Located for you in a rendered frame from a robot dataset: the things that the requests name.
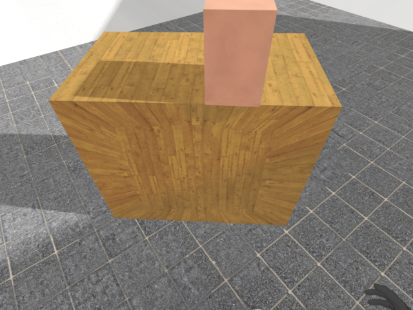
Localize pedestal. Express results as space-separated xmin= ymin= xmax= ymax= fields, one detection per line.
xmin=49 ymin=32 xmax=342 ymax=225

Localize carton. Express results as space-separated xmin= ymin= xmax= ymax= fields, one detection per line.
xmin=203 ymin=0 xmax=277 ymax=107

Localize robot right hand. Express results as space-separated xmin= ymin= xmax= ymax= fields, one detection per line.
xmin=365 ymin=284 xmax=411 ymax=310

